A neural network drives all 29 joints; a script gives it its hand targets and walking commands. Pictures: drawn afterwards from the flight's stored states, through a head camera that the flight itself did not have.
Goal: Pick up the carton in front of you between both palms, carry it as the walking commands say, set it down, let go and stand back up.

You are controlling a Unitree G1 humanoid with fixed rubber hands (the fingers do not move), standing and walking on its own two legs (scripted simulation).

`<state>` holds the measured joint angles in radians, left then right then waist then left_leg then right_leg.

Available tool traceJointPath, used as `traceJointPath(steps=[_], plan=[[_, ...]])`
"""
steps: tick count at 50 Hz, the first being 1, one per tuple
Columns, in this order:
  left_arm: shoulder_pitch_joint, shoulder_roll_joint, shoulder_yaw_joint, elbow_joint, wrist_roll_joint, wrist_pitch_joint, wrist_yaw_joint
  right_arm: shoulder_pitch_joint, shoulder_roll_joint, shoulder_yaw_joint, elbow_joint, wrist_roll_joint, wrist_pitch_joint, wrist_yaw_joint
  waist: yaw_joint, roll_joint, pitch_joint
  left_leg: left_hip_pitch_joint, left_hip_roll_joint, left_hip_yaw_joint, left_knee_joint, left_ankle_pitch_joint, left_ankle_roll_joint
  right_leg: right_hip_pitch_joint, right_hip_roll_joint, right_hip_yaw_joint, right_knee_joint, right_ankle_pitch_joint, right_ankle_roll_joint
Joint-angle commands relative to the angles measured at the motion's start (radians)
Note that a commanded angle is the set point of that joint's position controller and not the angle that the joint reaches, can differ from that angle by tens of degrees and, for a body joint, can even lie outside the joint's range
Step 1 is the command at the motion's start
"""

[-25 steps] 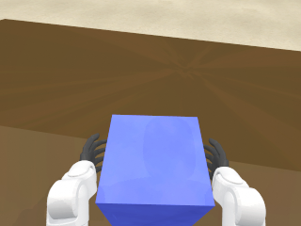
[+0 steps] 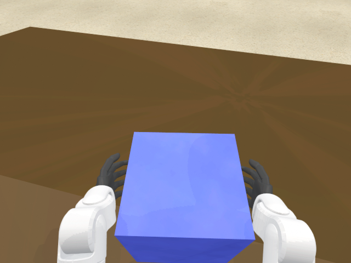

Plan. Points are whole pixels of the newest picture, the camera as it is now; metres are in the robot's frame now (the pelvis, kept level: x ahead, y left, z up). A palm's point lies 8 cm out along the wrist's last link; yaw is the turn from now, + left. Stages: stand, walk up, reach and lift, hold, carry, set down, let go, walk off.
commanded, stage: carry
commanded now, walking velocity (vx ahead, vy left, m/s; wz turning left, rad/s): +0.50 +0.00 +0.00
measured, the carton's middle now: (182, 202) +0.25 +0.00 +0.01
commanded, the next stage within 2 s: none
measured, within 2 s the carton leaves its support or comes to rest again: neither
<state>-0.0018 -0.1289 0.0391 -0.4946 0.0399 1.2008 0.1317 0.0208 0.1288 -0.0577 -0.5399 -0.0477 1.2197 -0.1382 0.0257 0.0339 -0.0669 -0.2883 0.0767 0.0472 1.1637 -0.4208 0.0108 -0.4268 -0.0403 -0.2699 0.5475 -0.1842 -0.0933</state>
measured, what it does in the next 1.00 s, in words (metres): goes down: left foot, then right foot 0.04 m lower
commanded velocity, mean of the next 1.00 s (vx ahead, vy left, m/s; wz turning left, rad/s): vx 0.50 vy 0.00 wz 0.00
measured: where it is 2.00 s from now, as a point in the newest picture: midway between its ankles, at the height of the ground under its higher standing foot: (183, 128)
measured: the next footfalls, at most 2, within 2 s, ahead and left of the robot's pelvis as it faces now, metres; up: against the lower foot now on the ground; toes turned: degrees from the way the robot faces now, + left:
left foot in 0.40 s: +0.45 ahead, +0.10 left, +0.00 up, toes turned +6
right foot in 0.90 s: +0.73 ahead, -0.05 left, -0.04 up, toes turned -5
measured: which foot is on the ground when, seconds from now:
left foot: up 0.00-0.38, down 0.40-0.90, up 0.92-1.00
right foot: down 0.00-0.42, up 0.44-0.88, down 0.90-1.00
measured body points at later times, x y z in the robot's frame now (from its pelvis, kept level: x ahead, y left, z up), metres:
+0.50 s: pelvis +0.32 +0.04 -0.01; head +0.37 +0.05 +0.44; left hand +0.69 +0.17 +0.07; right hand +0.66 -0.14 +0.08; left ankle +0.41 +0.10 -0.73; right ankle +0.16 -0.09 -0.63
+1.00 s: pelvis +0.67 +0.00 -0.04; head +0.70 -0.01 +0.41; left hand +1.01 +0.15 +0.06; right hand +1.02 -0.15 +0.05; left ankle +0.53 +0.11 -0.65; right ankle +0.70 -0.05 -0.76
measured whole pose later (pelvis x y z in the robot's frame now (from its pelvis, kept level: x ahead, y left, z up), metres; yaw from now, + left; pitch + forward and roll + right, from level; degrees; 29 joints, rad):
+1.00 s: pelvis +0.67 +0.00 -0.04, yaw -1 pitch +4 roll +1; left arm -0.42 -0.12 0.23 -0.12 0.03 1.06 0.16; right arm -0.43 0.09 -0.21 -0.13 0.00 1.08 -0.17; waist 0.02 0.01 -0.03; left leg -0.41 -0.04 0.02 1.30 -0.50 0.06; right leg -0.42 0.05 -0.12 0.63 -0.13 -0.11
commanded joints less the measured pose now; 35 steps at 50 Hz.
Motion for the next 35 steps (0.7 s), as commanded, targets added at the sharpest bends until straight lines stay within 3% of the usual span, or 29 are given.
traceJointPath(steps=[1, 3, 5, 11, 15, 17, 18, 19, 20, 21, 22, 23, 24, 25, 26, 28, 32, 35], plan=[[-0.431, -0.837, -0.654, -0.158, -0.308, -0.036, -0.126, -0.426, 0.828, 0.667, -0.103, 0.281, -0.044, 0.122, -0.013, -0.060, -0.280, -0.345, 0.062, -0.065, 0.077, 0.110, 0.025, 0.478, -0.305, 0.441, -0.297, 0.148, -0.060], [-0.458, -0.831, -0.654, -0.129, -0.308, -0.054, -0.133, -0.439, 0.834, 0.666, -0.066, 0.259, -0.066, 0.121, -0.014, -0.108, -0.276, -0.306, 0.046, -0.017, -0.013, 0.154, 0.019, 0.420, -0.268, 0.338, -0.328, 0.080, -0.038], [-0.465, -0.785, -0.638, -0.090, -0.298, -0.067, -0.132, -0.452, 0.803, 0.651, -0.028, 0.235, -0.084, 0.108, -0.014, -0.137, -0.242, -0.332, 0.042, 0.014, -0.123, 0.190, 0.007, 0.405, -0.246, 0.280, -0.358, 0.035, -0.045], [-0.622, -0.629, -0.541, 0.052, -0.251, -0.094, -0.071, -0.649, 0.655, 0.572, 0.081, 0.214, -0.109, 0.046, 0.013, -0.157, -0.148, -0.410, 0.023, 0.081, -0.411, 0.339, 0.011, 0.436, -0.203, 0.191, -0.334, 0.122, -0.082], [-0.752, -0.562, -0.462, 0.185, -0.205, -0.106, -0.015, -0.788, 0.573, 0.487, 0.203, 0.191, -0.120, 0.003, 0.018, -0.171, -0.102, -0.349, -0.010, 0.109, -0.540, 0.384, 0.046, 0.434, -0.190, 0.165, -0.287, 0.195, -0.064], [-0.827, -0.558, -0.434, 0.245, -0.191, -0.112, 0.008, -0.851, 0.554, 0.435, 0.269, 0.181, -0.129, -0.014, 0.002, -0.171, -0.111, -0.267, -0.034, 0.123, -0.573, 0.360, 0.071, 0.441, -0.191, 0.148, -0.208, 0.313, -0.046], [-0.866, -0.561, -0.425, 0.269, -0.187, -0.116, 0.018, -0.877, 0.549, 0.409, 0.306, 0.177, -0.134, -0.020, -0.026, -0.160, -0.154, -0.157, -0.062, 0.148, -0.587, 0.330, 0.079, 0.434, -0.181, 0.116, -0.103, 0.426, -0.028], [-0.903, -0.566, -0.419, 0.289, -0.184, -0.119, 0.027, -0.880, 0.544, 0.382, 0.351, 0.172, -0.141, -0.026, -0.072, -0.106, -0.224, 0.024, -0.114, 0.190, -0.636, 0.295, 0.075, 0.402, -0.135, 0.059, 0.088, 0.484, 0.007], [-0.940, -0.565, -0.407, 0.308, -0.177, -0.122, 0.035, -0.888, 0.541, 0.361, 0.385, 0.167, -0.146, -0.030, -0.112, 0.011, -0.324, 0.251, -0.052, 0.081, -0.639, 0.208, 0.065, 0.269, -0.097, 0.069, 0.343, 0.313, 0.040], [-0.941, -0.591, -0.396, 0.321, -0.177, -0.122, 0.041, -0.913, 0.522, 0.345, 0.400, 0.163, -0.153, -0.036, -0.098, 0.262, -0.447, 0.474, 0.246, -0.460, -0.754, 0.072, 0.184, -0.032, 0.030, 0.109, 0.658, -0.019, 0.091], [-0.989, -0.600, -0.374, 0.338, -0.173, -0.130, 0.046, -0.940, 0.569, 0.349, 0.423, 0.177, -0.158, -0.036, -0.099, 0.329, -0.446, 0.544, 0.288, -0.650, -0.859, 0.130, 0.233, -0.221, 0.104, 0.224, 0.809, -0.320, 0.077], [-1.036, -0.644, -0.367, 0.365, -0.174, -0.138, 0.048, -0.995, 0.606, 0.361, 0.414, 0.200, -0.168, -0.030, -0.093, 0.252, -0.435, 0.534, 0.274, -0.556, -0.803, 0.266, 0.235, -0.276, 0.056, 0.285, 0.890, -0.303, 0.051], [-1.066, -0.686, -0.364, 0.376, -0.177, -0.151, 0.044, -1.059, 0.666, 0.386, 0.404, 0.223, -0.181, -0.017, -0.092, 0.125, -0.439, 0.500, 0.256, -0.458, -0.749, 0.408, 0.220, -0.291, 0.020, 0.298, 0.880, -0.260, 0.036], [-1.082, -0.730, -0.371, 0.383, -0.176, -0.163, 0.037, -1.115, 0.722, 0.414, 0.382, 0.250, -0.198, -0.002, -0.086, 0.058, -0.417, 0.437, 0.230, -0.369, -0.726, 0.530, 0.199, -0.289, -0.006, 0.300, 0.824, -0.218, 0.031], [-1.100, -0.770, -0.376, 0.392, -0.174, -0.177, 0.030, -1.175, 0.775, 0.437, 0.369, 0.268, -0.214, 0.011, -0.072, 0.057, -0.424, 0.402, 0.210, -0.301, -0.728, 0.563, 0.181, -0.269, -0.023, 0.300, 0.766, -0.189, 0.032], [-1.117, -0.808, -0.401, 0.377, -0.171, -0.200, 0.018, -1.218, 0.820, 0.468, 0.347, 0.297, -0.238, 0.030, -0.066, 0.067, -0.442, 0.401, 0.201, -0.241, -0.732, 0.602, 0.180, -0.259, -0.026, 0.282, 0.692, -0.170, 0.044], [-1.048, -0.798, -0.426, 0.347, -0.168, -0.227, 0.012, -1.136, 0.806, 0.486, 0.329, 0.293, -0.256, 0.034, -0.086, 0.075, -0.440, 0.478, 0.177, -0.158, -0.707, 0.778, 0.200, -0.325, -0.014, 0.240, 0.482, -0.117, 0.059], [-1.005, -0.772, -0.446, 0.286, -0.178, -0.227, 0.007, -1.060, 0.779, 0.498, 0.296, 0.280, -0.254, 0.033, -0.102, 0.089, -0.413, 0.498, 0.121, -0.084, -0.679, 0.848, 0.187, -0.303, 0.008, 0.201, 0.278, 0.036, 0.062]])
